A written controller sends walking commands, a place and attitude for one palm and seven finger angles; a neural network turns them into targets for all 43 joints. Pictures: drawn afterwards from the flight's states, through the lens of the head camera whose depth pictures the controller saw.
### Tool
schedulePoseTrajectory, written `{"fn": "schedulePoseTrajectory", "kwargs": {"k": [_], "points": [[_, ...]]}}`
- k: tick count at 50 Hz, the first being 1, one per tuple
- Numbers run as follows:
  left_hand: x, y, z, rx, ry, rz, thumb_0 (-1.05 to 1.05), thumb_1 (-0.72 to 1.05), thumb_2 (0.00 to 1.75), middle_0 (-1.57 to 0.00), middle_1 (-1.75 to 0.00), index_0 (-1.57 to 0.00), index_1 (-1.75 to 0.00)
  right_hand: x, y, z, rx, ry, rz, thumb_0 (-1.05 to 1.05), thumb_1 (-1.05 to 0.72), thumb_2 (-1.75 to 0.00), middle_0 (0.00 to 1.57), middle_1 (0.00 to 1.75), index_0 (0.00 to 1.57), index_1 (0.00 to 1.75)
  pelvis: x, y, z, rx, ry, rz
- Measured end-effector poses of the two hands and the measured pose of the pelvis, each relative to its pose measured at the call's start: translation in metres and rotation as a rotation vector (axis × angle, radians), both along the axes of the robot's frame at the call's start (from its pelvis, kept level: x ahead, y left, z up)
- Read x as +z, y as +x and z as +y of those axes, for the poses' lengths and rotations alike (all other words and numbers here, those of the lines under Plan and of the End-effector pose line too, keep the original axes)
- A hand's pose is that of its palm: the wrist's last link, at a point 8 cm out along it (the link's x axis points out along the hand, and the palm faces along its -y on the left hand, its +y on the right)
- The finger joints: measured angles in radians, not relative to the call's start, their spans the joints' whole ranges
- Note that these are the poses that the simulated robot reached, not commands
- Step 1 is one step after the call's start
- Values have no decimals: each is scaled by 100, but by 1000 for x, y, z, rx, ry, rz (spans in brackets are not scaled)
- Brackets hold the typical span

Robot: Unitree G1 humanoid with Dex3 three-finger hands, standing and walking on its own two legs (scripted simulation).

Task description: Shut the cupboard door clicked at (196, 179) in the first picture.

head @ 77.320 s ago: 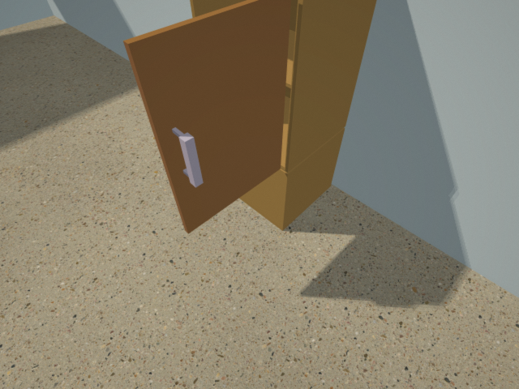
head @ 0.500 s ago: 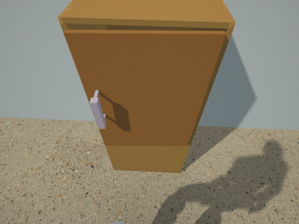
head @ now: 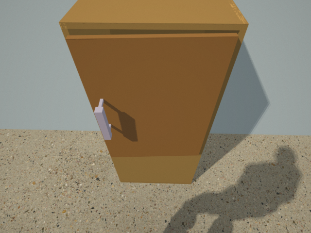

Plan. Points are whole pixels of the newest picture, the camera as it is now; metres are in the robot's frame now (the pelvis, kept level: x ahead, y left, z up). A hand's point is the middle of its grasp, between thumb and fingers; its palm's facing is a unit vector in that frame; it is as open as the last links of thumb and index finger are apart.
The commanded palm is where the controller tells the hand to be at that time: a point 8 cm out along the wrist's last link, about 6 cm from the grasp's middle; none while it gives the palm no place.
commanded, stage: come to a stop and stand still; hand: left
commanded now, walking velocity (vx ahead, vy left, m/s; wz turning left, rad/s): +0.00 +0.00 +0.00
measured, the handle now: (104, 119) +0.46 +0.21 -0.02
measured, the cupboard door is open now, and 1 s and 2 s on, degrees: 3 3 3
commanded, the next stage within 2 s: look again from close up in 0.38 s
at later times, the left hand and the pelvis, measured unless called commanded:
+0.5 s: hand out of the picture +0.02 +0.19 -0.16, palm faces -0.01 -0.98 -0.19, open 7.4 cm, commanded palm none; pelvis +0.00 +0.02 +0.01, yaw +0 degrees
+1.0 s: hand out of the picture +0.03 +0.19 -0.17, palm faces -0.01 -0.99 -0.16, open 7.4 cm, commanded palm none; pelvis +0.03 +0.02 +0.01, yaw -1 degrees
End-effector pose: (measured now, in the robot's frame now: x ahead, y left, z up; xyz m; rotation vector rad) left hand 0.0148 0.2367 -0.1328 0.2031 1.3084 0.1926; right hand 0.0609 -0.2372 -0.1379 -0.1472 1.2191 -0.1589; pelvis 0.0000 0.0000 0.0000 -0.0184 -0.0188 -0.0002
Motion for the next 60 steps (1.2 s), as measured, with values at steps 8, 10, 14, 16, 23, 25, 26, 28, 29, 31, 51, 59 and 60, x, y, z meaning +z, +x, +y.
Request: {"fn": "schedulePoseTrajectory", "kwargs": {"k": [8,10,14,16,23,25,26,28,29,31,51,59,60], "points": [[5,33,14,-48,-6,-111,1,91,89,-20,-30,-20,-30,-2,-38,23,-14,21,28,1,-91,-90,20,30,19,30,0,-2,14,-2,12,-12],[7,36,14,-58,-12,-121,1,91,89,-20,-30,-20,-30,-2,-47,26,-13,23,52,1,-92,-90,20,30,20,30,2,-4,17,-4,15,-3],[8,33,12,-65,-28,-106,1,91,89,-20,-30,-20,-30,-1,-58,32,-10,30,90,1,-92,-90,20,30,20,30,5,-6,19,-6,16,11],[6,28,11,-63,-36,-85,1,91,89,-20,-30,-20,-30,0,-61,33,-11,31,102,1,-92,-90,20,30,20,30,6,-6,20,-6,16,15],[0,7,8,-41,-58,2,1,91,89,-20,-30,-20,-30,4,-58,34,-13,24,120,1,-92,-90,20,30,20,30,8,2,20,-8,15,18],[-2,2,7,-35,-65,22,1,91,89,-20,-30,-20,-30,5,-54,34,-11,19,120,1,-92,-90,20,30,20,30,8,5,20,-8,15,17],[-2,0,6,-32,-69,30,1,91,89,-20,-30,-20,-30,5,-52,33,-10,16,119,1,-92,-90,20,30,20,30,8,6,20,-8,14,15],[-4,-3,4,-27,-76,44,1,91,89,-20,-30,-20,-30,6,-47,33,-8,11,116,1,-92,-90,20,30,20,30,9,8,21,-9,14,13],[-4,-5,3,-25,-79,50,1,91,89,-20,-30,-20,-30,7,-45,32,-7,8,114,1,-92,-90,20,30,20,30,9,10,21,-9,14,12],[-5,-6,1,-22,-86,60,1,91,89,-20,-30,-20,-30,7,-40,32,-5,3,110,1,-92,-90,20,30,20,30,9,12,21,-10,14,10],[-8,12,0,-19,-98,84,1,91,89,-20,-30,-20,-30,9,-21,35,-5,-10,136,1,-93,-90,20,30,20,30,11,31,24,-11,16,13],[10,49,17,52,-48,-92,2,92,89,-20,-30,-20,-30,13,-14,33,-12,-34,39,1,-93,-90,20,30,20,30,7,32,23,0,15,14],[30,72,23,55,-17,-256,3,93,89,-21,-30,-21,-30,17,-8,30,-5,-49,-38,1,-93,-90,20,30,20,30,6,31,22,2,21,13]]}}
